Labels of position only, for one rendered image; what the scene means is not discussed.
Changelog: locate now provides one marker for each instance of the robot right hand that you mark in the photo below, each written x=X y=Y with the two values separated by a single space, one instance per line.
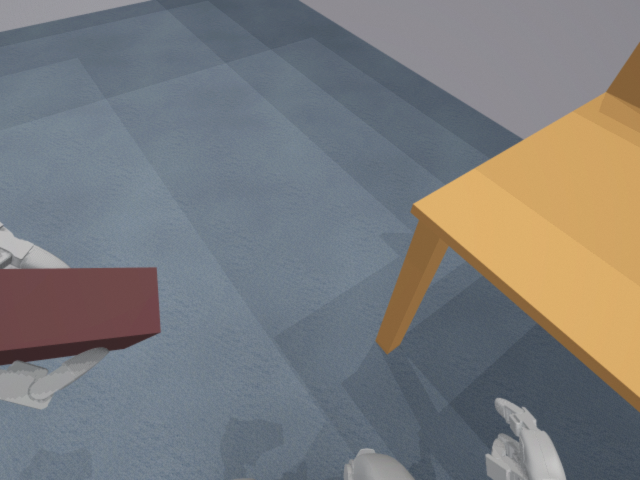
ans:
x=534 y=457

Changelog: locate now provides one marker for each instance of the sponge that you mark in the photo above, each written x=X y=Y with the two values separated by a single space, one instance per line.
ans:
x=60 y=312

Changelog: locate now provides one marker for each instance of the right robot thigh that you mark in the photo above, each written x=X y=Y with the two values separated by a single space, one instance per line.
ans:
x=375 y=466

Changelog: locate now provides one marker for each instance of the table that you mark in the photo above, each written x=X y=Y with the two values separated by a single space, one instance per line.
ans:
x=553 y=222

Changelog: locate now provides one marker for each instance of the robot right shin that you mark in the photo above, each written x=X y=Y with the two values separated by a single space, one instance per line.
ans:
x=364 y=451

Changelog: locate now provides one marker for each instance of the robot left hand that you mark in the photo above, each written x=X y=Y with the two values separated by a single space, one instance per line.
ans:
x=24 y=383

